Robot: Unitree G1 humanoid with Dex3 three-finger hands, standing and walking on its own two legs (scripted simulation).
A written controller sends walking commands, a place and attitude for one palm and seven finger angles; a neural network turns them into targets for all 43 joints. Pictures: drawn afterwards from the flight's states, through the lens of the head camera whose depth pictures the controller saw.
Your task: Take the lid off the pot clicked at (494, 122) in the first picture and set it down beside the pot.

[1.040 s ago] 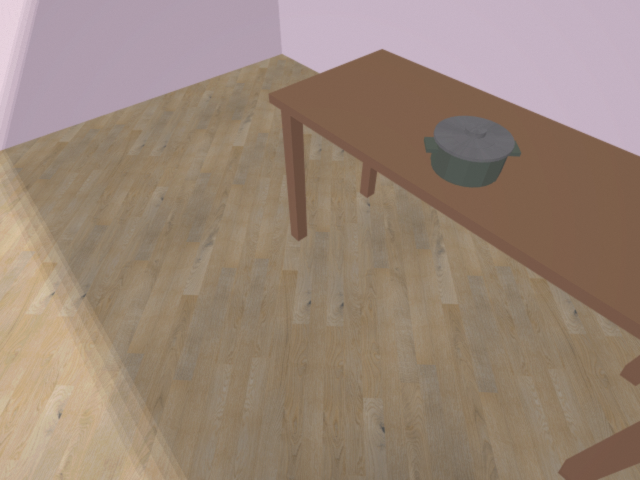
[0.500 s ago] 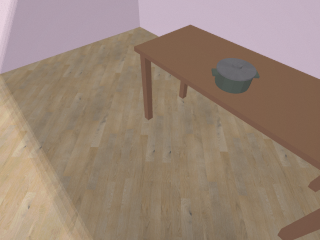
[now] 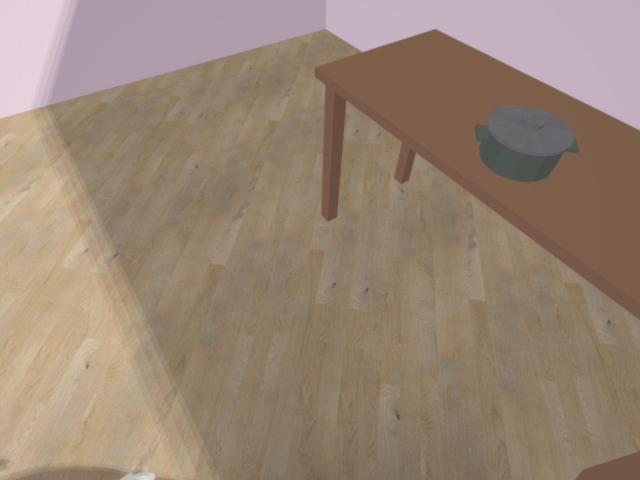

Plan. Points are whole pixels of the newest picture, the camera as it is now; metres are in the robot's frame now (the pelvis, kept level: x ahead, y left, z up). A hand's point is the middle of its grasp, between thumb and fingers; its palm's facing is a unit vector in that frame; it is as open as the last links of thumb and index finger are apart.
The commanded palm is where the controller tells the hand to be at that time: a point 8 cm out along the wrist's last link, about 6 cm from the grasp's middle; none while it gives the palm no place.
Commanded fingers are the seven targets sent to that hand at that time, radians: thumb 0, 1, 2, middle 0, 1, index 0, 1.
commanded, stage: walk to a spot facing it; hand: left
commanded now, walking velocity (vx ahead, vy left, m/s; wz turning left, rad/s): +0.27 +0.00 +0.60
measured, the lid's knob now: (532, 121) +0.82 -0.43 +0.00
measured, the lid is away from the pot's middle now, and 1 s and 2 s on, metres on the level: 0.00 0.00 0.00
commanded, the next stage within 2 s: turn to face it in 0.92 s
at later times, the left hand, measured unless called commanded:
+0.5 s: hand out of the picture +0.11 +0.21 -0.14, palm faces +0.24 -0.94 -0.24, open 7.4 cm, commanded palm none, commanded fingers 0.00 0.90 0.90 -0.20 -0.30 -0.20 -0.30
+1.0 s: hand out of the picture +0.03 +0.13 -0.17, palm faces +0.63 -0.75 -0.20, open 7.4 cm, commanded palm none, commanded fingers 0.00 0.90 0.90 -0.20 -0.30 -0.20 -0.30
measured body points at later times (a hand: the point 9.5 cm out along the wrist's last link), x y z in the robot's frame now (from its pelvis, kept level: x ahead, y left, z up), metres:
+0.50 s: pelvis +0.07 -0.01 +0.00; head +0.09 -0.01 +0.45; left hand +0.10 +0.26 -0.12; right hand +0.10 -0.25 -0.15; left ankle +0.02 +0.12 -0.73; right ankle +0.14 -0.11 -0.72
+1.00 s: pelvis +0.22 +0.06 -0.01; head +0.27 +0.11 +0.43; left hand +0.00 +0.17 -0.15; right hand +0.50 -0.03 -0.13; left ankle +0.24 +0.16 -0.73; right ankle +0.15 -0.11 -0.72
